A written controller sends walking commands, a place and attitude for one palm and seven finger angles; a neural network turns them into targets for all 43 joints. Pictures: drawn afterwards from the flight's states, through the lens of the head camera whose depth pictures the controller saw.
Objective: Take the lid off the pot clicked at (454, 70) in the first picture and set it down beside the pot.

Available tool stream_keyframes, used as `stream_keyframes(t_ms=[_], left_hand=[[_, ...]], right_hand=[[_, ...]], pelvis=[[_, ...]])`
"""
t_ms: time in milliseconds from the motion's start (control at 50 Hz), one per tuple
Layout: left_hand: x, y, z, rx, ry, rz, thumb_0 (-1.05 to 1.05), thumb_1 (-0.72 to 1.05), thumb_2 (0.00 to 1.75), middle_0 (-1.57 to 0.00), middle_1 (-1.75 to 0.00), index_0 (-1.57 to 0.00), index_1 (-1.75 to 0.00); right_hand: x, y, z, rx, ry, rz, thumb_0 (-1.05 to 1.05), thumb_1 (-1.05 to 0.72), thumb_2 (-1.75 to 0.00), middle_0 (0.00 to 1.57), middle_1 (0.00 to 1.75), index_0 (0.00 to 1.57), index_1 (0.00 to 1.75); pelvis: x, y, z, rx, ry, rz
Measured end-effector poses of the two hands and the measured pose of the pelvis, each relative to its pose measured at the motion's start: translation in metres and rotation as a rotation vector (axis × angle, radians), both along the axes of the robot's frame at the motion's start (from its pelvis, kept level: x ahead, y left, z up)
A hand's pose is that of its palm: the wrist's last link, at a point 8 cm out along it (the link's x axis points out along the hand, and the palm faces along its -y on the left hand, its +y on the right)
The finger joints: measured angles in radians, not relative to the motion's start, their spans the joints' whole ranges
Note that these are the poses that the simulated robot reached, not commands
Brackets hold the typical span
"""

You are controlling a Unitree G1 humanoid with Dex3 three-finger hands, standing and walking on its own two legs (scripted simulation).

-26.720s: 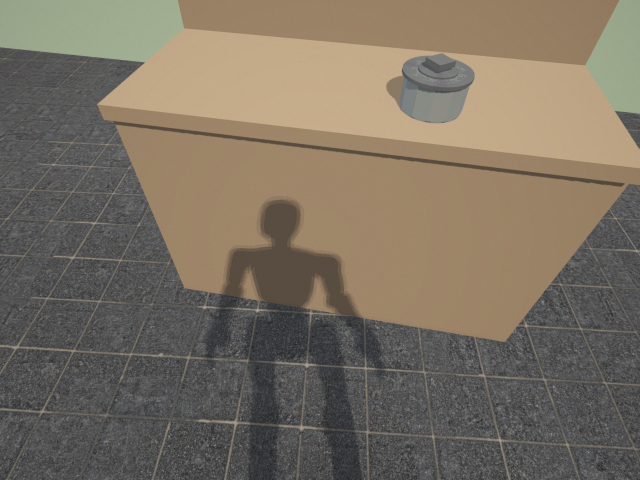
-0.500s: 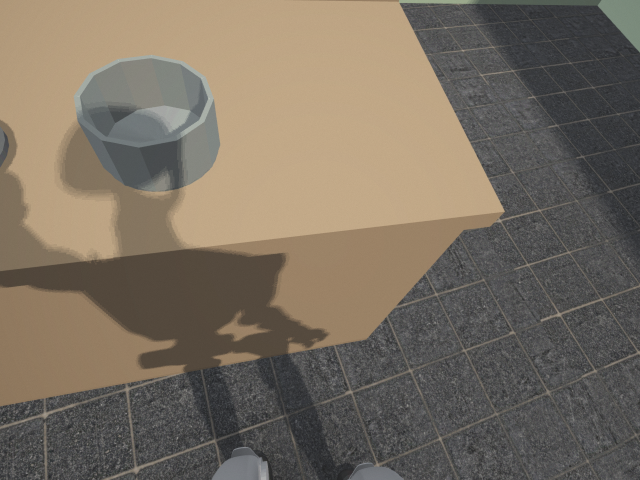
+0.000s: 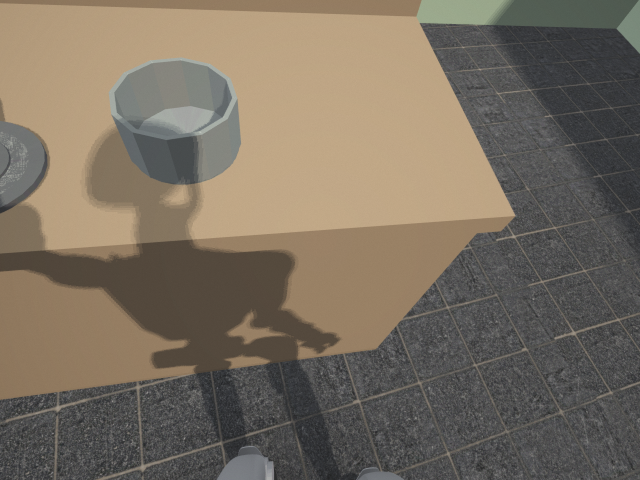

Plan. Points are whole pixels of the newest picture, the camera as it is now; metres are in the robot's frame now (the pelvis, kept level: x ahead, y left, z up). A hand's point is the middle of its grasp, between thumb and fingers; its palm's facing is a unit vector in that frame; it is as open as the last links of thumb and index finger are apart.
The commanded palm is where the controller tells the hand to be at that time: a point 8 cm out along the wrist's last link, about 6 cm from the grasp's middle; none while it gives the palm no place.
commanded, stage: open the fingers wide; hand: left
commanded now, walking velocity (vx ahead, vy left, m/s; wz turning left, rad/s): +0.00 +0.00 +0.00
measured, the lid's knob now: out of the picture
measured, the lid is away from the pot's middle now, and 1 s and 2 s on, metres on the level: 0.24 0.26 0.26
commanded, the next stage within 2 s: raise the empty hand in 0.80 s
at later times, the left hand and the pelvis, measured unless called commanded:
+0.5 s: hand out of the picture +0.45 +0.39 +0.13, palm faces -0.42 -0.16 -0.89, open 9.8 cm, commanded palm +0.51 +0.38 +0.18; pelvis +0.00 +0.00 +0.00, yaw +0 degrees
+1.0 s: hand out of the picture +0.47 +0.40 +0.13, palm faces -0.39 -0.16 -0.91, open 11.1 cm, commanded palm +0.51 +0.39 +0.20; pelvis +0.01 +0.01 +0.00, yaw -1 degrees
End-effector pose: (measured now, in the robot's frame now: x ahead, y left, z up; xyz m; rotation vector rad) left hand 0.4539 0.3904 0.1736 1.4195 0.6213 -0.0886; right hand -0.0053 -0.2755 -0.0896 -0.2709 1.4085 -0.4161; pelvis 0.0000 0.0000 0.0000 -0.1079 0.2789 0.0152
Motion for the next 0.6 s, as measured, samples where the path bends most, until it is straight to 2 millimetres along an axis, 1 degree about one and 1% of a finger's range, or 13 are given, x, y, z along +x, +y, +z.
stream_keyframes(t_ms=[120, 180, 260, 420, 600], left_hand=[[-0.014, 0.007, 0.003, 0.009, 0.007, 0.02, -0.02, 0.26, 0.65, -0.54, -1.08, -0.45, -1.0], [-0.017, 0.009, 0.005, 0.008, 0.003, 0.025, -0.01, 0.27, 0.65, -0.53, -1.07, -0.45, -1.0], [-0.017, 0.01, 0.01, 0.015, -0.005, 0.023, 0.0, 0.27, 0.66, -0.51, -1.06, -0.45, -1.0], [-0.006, 0.005, 0.012, 0.027, 0.014, 0.008, 0.01, 0.2, 0.66, -0.46, -1.0, -0.43, -0.97], [0.016, -0.003, 0.013, 0.009, -0.012, -0.021, 0.01, 0.07, 0.64, -0.39, -0.91, -0.38, -0.9]], right_hand=[[0.006, -0.005, 0.0, -0.012, -0.026, 0.027, 0.0, -0.9, -0.9, 0.2, 0.3, 0.2, 0.3], [0.005, -0.007, 0.001, -0.02, -0.024, 0.033, 0.0, -0.9, -0.9, 0.2, 0.3, 0.2, 0.3], [-0.001, -0.008, 0.003, -0.029, -0.013, 0.031, 0.0, -0.9, -0.9, 0.2, 0.3, 0.2, 0.3], [-0.014, -0.006, 0.003, -0.031, 0.015, 0.003, 0.0, -0.9, -0.9, 0.2, 0.3, 0.2, 0.3], [-0.02, 0.001, 0.002, -0.019, 0.041, -0.036, 0.0, -0.9, -0.9, 0.2, 0.3, 0.2, 0.3]], pelvis=[[-0.008, -0.002, 0.0, 0.002, -0.01, 0.004], [-0.01, -0.002, 0.0, 0.003, -0.011, 0.005], [-0.011, -0.002, 0.0, 0.005, -0.01, 0.004], [-0.008, 0.001, 0.001, 0.01, -0.005, -0.007], [0.001, 0.004, 0.0, 0.011, 0.013, -0.018]])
